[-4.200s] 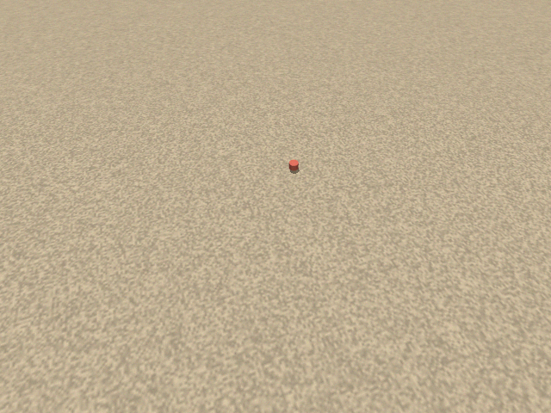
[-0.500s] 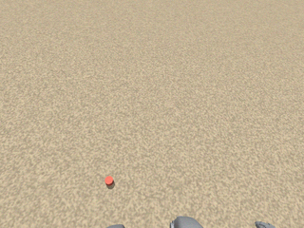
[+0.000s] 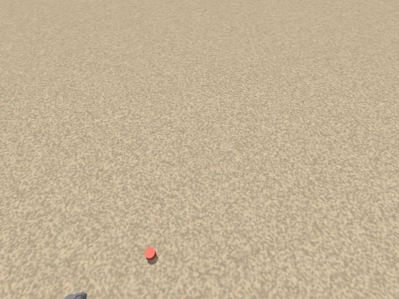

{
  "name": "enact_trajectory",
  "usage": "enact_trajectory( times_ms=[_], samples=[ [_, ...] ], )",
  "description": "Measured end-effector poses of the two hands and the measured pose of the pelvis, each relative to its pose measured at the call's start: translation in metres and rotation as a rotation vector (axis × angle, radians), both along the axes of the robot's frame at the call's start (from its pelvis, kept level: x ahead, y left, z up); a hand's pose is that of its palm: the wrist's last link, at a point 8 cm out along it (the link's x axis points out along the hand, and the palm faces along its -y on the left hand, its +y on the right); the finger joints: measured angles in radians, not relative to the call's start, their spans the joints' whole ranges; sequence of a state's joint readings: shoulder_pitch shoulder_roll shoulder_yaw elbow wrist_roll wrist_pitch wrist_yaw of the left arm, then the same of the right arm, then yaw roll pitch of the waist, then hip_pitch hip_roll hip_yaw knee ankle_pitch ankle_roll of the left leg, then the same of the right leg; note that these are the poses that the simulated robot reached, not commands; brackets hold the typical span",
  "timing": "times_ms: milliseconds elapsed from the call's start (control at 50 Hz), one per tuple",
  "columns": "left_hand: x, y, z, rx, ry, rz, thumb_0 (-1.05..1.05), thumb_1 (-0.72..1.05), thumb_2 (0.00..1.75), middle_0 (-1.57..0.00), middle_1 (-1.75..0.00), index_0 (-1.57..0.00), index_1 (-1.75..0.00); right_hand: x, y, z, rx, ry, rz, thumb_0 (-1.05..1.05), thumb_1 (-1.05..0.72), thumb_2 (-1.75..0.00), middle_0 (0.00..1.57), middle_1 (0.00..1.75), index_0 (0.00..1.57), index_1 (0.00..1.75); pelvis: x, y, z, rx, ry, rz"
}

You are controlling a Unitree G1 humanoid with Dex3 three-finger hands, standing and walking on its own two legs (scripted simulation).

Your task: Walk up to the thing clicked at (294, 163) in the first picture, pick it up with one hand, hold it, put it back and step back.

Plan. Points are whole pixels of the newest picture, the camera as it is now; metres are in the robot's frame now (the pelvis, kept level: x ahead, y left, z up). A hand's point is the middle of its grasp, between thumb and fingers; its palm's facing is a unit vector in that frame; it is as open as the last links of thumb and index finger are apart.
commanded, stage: walk up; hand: left
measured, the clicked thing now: (150, 253) +0.43 +0.26 -0.76
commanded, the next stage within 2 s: stand in 0.94 s
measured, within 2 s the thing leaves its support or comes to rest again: neither
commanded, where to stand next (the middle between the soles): +0.05 +0.00 m, yaw +2 degrees
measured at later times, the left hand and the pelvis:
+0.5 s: hand out of the picture +0.09 +0.25 -0.15, palm faces +0.00 -0.94 -0.33, open 7.4 cm; pelvis +0.01 -0.01 +0.01, yaw +0 degrees
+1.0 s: hand out of the picture +0.11 +0.25 -0.15, palm faces -0.01 -0.94 -0.33, open 7.4 cm; pelvis +0.02 +0.00 +0.01, yaw +0 degrees
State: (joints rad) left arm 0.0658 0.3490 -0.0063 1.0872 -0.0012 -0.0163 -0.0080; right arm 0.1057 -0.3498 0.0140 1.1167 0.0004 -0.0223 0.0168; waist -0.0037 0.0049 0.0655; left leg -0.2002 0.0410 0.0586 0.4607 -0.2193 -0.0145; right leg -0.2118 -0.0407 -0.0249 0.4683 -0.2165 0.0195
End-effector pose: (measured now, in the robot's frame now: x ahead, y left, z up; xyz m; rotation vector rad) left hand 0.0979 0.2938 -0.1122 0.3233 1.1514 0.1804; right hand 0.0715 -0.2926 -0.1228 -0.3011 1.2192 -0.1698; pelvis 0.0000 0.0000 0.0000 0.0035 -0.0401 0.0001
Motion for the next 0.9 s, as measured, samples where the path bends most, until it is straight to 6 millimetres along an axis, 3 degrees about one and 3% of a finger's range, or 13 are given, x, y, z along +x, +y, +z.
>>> enact_trajectory(
  times_ms=[180, 600, 900],
  samples=[
    [0.011, -0.006, 0.002, -0.017, 0.006, 0.008, 0.00, 0.90, 0.90, -0.20, -0.30, -0.21, -0.30, 0.007, -0.014, 0.013, -0.039, 0.005, -0.020, 0.00, -0.90, -0.90, 0.21, 0.30, 0.21, 0.30, 0.005, -0.003, 0.006, -0.002, 0.001, 0.002],
    [-0.019, -0.003, 0.000, -0.006, 0.102, 0.063, 0.00, 0.90, 0.90, -0.20, -0.30, -0.21, -0.30, 0.017, -0.009, 0.009, -0.013, 0.025, -0.017, 0.00, -0.90, -0.90, 0.21, 0.30, 0.21, 0.30, 0.014, -0.006, 0.009, -0.006, 0.007, 0.005],
    [-0.004, -0.004, 0.001, -0.011, 0.072, 0.053, 0.00, 0.90, 0.90, -0.20, -0.30, -0.21, -0.30, 0.024, -0.006, 0.010, -0.016, 0.013, -0.022, 0.00, -0.90, -0.90, 0.21, 0.30, 0.21, 0.30, 0.020, -0.003, 0.010, -0.005, 0.008, 0.005]
  ],
)
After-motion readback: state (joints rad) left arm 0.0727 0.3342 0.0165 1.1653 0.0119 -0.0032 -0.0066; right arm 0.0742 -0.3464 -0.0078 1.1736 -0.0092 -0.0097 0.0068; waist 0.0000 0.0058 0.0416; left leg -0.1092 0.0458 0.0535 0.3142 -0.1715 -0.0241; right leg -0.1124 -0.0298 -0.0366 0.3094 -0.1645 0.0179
